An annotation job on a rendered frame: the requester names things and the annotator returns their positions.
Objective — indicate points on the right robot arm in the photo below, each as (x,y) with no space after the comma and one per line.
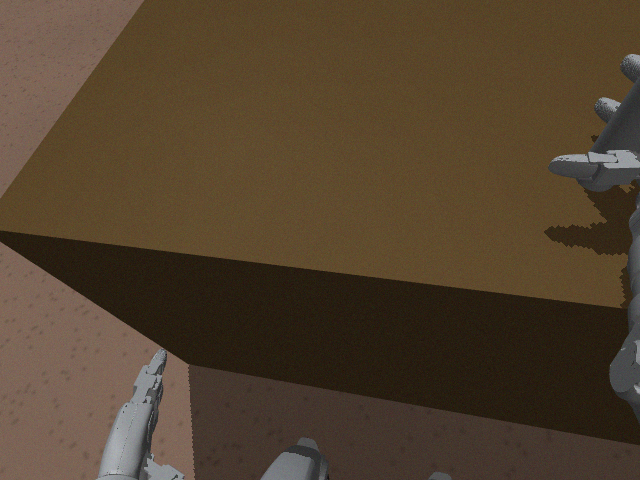
(624,370)

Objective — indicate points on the can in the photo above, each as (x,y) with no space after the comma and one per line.
(621,133)

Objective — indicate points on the left robot hand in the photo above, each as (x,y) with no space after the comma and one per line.
(127,450)

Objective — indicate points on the right robot hand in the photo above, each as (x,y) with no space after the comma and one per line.
(615,167)

